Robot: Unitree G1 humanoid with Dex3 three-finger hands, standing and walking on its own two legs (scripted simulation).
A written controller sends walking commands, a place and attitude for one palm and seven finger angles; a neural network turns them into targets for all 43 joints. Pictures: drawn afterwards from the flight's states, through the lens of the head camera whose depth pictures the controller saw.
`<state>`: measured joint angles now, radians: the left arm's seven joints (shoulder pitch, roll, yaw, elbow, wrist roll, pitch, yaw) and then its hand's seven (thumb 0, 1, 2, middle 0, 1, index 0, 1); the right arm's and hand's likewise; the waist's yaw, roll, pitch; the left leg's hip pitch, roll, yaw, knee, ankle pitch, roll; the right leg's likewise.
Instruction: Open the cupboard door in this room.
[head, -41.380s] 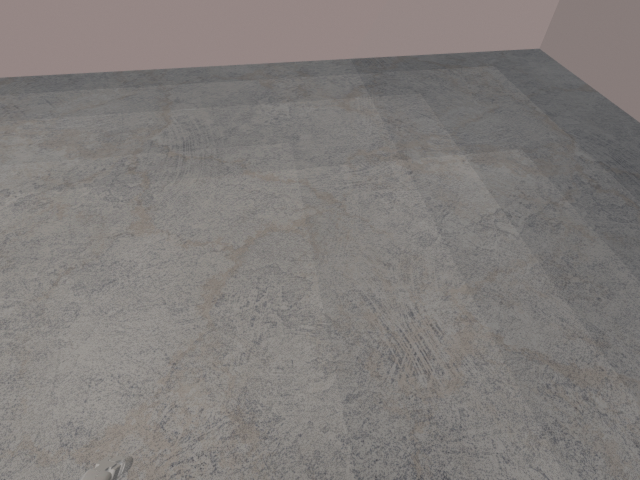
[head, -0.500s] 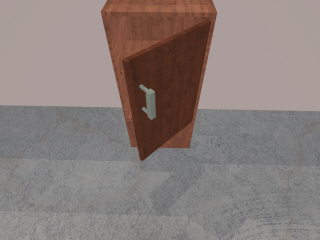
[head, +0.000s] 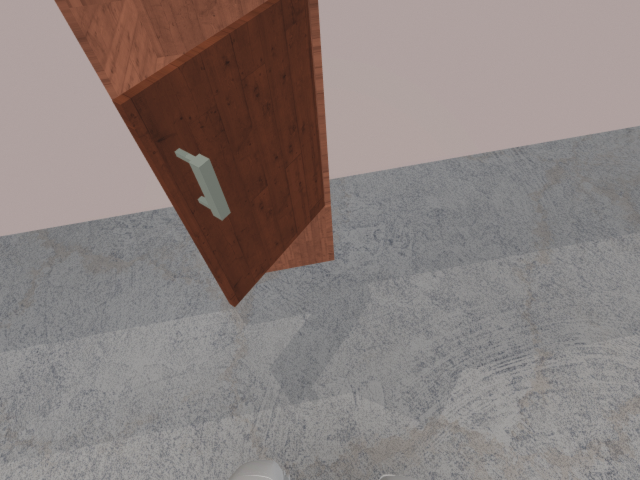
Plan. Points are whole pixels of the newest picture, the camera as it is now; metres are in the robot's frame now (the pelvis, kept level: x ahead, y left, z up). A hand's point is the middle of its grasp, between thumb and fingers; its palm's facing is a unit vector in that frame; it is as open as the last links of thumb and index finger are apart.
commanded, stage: walk to a spot facing it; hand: left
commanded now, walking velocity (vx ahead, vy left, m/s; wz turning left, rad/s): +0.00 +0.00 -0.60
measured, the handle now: (202, 184) +0.53 +0.24 +0.01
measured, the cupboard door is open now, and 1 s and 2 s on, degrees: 45 45 45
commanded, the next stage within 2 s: none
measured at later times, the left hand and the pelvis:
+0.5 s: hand (186, 476) +0.13 +0.22 -0.16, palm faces -0.20 -0.95 -0.23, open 7.4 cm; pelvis +0.02 +0.03 +0.01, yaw -17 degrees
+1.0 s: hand (278, 395) +0.25 +0.10 -0.16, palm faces -0.59 -0.77 -0.24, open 7.4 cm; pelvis +0.05 -0.01 +0.01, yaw -38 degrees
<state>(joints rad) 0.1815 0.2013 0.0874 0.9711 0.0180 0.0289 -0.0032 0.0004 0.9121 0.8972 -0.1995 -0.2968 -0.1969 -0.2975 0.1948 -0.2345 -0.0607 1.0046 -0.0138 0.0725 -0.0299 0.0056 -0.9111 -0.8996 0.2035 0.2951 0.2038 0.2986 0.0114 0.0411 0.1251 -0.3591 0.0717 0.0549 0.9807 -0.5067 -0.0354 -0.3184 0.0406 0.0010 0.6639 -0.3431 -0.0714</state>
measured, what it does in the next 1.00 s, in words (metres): steps on the spot, turning right: left foot, then right foot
